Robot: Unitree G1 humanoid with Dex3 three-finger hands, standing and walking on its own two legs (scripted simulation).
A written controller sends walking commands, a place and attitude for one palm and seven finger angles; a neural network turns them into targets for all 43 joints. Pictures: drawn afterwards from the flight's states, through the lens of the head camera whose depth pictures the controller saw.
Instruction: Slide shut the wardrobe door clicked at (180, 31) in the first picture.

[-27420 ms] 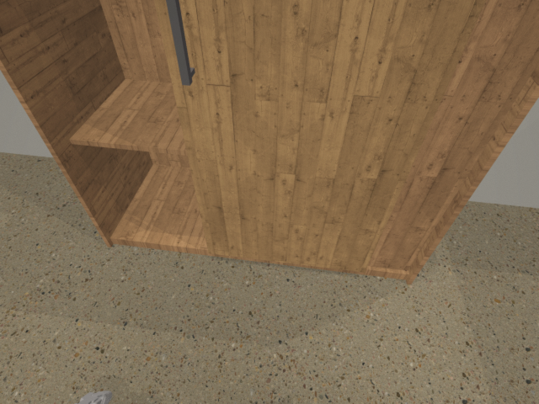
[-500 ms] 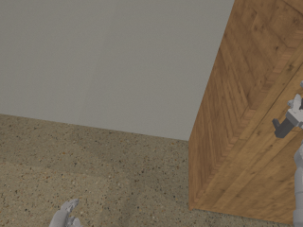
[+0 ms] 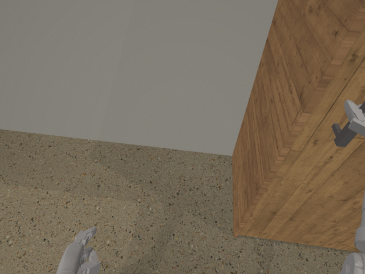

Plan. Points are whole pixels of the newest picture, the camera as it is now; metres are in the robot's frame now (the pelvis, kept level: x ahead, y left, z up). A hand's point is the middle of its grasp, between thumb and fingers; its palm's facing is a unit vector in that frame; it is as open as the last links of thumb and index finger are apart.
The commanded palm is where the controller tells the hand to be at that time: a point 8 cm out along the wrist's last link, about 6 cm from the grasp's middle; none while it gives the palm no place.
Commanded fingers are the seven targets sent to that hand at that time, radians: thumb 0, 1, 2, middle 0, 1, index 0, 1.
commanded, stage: loosen the grip on the handle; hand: right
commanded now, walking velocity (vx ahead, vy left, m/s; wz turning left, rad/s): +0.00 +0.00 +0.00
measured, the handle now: out of the picture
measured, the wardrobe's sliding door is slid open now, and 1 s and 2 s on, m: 0.00 0.00 0.00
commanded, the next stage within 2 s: slip the hand off the handle in 0.38 s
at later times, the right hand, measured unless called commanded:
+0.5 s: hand (360, 115) +0.38 -0.32 +0.19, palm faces +0.53 +0.83 -0.18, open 14.5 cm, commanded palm +0.34 -0.36 +0.19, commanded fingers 0.00 0.55 -0.20 0.25 1.15 0.25 1.15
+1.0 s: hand out of the picture +0.36 -0.40 +0.19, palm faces +0.57 +0.79 -0.21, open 14.7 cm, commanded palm +0.32 -0.42 +0.19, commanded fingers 0.00 0.55 -0.20 0.25 1.15 0.25 1.15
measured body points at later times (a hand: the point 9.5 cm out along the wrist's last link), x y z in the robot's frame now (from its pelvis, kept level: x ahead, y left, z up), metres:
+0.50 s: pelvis +0.02 +0.00 -0.01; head +0.03 +0.01 +0.44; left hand +0.13 +0.26 -0.12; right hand +0.35 -0.36 +0.20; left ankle -0.01 +0.10 -0.74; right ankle +0.05 -0.08 -0.74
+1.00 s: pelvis +0.02 +0.00 -0.01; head +0.04 -0.01 +0.44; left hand +0.14 +0.27 -0.11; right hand +0.32 -0.43 +0.20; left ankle -0.01 +0.10 -0.74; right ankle +0.05 -0.08 -0.74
